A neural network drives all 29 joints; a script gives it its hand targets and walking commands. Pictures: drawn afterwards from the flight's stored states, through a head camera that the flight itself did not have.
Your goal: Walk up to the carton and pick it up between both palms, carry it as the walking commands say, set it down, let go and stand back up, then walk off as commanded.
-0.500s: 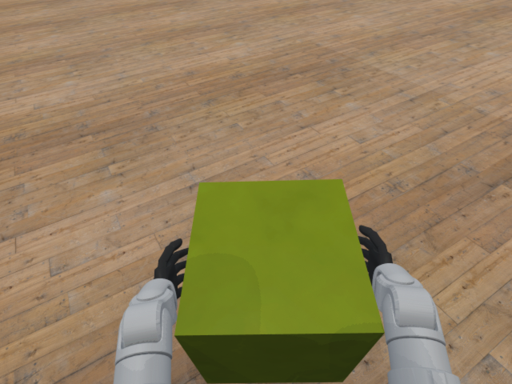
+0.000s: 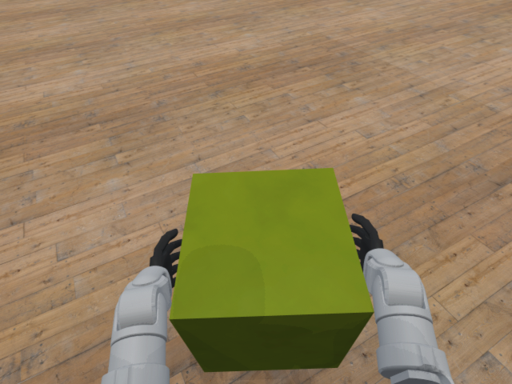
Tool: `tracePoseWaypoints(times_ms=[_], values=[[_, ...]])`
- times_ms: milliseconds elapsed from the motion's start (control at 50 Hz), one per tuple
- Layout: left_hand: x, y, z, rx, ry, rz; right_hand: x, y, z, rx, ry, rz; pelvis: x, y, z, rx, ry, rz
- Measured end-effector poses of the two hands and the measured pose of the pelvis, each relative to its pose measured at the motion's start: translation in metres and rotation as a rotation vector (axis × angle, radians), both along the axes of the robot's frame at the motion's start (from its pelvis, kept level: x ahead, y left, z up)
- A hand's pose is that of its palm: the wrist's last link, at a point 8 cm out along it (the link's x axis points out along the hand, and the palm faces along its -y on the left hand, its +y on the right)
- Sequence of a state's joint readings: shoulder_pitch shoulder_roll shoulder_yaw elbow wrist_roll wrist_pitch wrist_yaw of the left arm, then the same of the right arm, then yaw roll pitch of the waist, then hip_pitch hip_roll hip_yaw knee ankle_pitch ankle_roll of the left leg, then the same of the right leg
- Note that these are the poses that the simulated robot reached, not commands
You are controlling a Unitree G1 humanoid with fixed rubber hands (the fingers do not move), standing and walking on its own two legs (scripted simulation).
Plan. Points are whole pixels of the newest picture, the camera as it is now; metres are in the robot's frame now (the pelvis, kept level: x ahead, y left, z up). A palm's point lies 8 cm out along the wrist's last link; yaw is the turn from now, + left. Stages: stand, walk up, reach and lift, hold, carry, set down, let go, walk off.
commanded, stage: reach and lift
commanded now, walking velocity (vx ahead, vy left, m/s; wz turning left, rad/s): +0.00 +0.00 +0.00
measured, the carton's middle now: (266, 273) +0.31 -0.01 -0.01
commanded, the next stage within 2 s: hold in 0.34 s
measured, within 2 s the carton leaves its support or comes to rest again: neither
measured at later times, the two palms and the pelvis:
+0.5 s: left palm (155, 280) +0.27 +0.18 +0.04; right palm (366, 262) +0.29 -0.17 +0.04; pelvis +0.01 +0.01 +0.00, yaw +1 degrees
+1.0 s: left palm (154, 284) +0.27 +0.18 +0.04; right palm (366, 263) +0.28 -0.17 +0.04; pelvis +0.01 +0.00 +0.00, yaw +1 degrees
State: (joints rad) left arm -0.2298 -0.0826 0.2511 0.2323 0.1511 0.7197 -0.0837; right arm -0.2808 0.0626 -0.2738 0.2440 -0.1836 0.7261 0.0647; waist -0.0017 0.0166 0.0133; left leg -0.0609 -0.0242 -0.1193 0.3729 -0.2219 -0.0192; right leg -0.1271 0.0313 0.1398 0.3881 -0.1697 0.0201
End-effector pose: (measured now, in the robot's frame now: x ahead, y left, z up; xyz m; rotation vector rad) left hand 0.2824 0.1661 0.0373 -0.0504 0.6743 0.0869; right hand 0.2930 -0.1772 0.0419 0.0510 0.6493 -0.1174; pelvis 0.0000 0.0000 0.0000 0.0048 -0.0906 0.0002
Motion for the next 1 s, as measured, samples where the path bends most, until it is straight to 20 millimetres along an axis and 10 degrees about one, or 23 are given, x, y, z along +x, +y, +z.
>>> tracePoseWaypoints(times_ms=[1000], values=[[-0.016, 0.01, 0.0, -0.003, -0.01, 0.029, -0.009, 0.01, -0.002, 0.014, -0.01, 0.01, 0.007, 0.001, 0.001, -0.003, -0.016, 0.016]])
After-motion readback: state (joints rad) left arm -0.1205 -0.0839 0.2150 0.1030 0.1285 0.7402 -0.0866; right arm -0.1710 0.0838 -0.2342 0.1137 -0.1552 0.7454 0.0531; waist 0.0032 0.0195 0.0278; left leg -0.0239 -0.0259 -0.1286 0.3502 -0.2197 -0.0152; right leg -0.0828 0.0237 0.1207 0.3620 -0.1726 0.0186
